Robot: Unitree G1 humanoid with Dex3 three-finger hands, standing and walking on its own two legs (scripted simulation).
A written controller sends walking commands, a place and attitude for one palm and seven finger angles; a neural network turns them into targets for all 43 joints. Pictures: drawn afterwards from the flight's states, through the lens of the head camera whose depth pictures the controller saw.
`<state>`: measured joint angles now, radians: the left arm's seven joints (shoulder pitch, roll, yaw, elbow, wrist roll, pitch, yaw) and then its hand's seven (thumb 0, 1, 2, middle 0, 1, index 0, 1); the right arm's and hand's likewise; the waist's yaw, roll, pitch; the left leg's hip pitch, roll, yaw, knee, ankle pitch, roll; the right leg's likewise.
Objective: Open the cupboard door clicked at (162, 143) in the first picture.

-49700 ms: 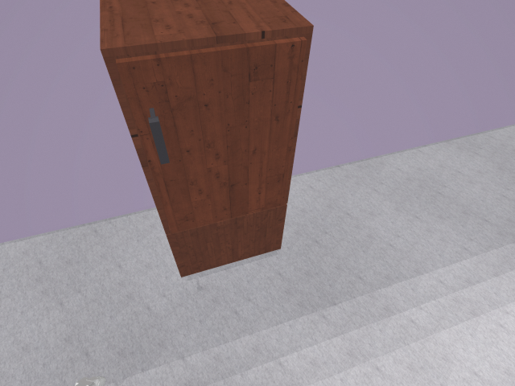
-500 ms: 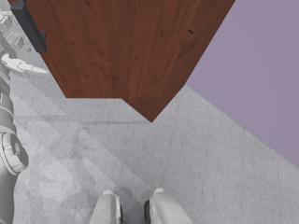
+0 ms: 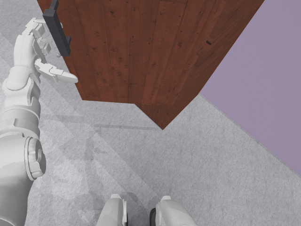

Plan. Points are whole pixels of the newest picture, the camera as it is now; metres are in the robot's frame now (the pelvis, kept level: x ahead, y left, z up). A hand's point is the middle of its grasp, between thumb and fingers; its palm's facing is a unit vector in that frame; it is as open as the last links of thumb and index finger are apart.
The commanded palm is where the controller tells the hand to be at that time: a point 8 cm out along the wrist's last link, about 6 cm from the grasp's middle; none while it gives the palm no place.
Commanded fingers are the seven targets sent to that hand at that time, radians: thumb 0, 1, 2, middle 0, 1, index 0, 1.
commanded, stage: slide the fingers in behind the handle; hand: left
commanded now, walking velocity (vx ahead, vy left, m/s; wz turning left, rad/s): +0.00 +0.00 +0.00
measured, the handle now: (60, 29) +0.58 +0.21 +0.09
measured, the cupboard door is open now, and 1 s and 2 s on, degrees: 42 42 42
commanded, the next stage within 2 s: move the hooked fingers beside the handle in 0.32 s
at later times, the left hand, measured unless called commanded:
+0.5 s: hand (59, 54) +0.52 +0.21 +0.07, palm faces -0.01 -1.00 -0.04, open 14.0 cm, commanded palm +0.51 +0.20 +0.07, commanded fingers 0.00 -0.50 0.30 -0.30 -1.20 -0.30 -1.20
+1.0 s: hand (56, 53) +0.52 +0.21 +0.07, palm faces -0.03 -1.00 -0.02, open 13.9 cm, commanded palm +0.51 +0.24 +0.07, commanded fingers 0.00 -0.50 0.30 -0.30 -1.20 -0.30 -1.20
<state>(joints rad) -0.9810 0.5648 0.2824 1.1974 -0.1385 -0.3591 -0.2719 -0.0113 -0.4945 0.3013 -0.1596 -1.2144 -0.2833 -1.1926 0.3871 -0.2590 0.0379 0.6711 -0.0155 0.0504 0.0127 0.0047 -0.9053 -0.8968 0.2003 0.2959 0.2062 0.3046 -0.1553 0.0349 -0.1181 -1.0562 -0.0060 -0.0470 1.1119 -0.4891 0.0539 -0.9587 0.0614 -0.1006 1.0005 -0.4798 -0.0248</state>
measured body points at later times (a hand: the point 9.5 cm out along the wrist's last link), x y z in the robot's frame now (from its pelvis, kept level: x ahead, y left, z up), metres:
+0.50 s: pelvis +0.00 +0.00 +0.00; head +0.15 +0.04 +0.42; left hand +0.52 +0.26 +0.07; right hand -0.01 -0.27 -0.11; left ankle +0.01 +0.08 -0.66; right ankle -0.01 -0.11 -0.66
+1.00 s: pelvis +0.00 +0.00 +0.00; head +0.15 +0.03 +0.42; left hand +0.52 +0.27 +0.07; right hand -0.02 -0.27 -0.10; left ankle +0.01 +0.08 -0.66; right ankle -0.01 -0.11 -0.66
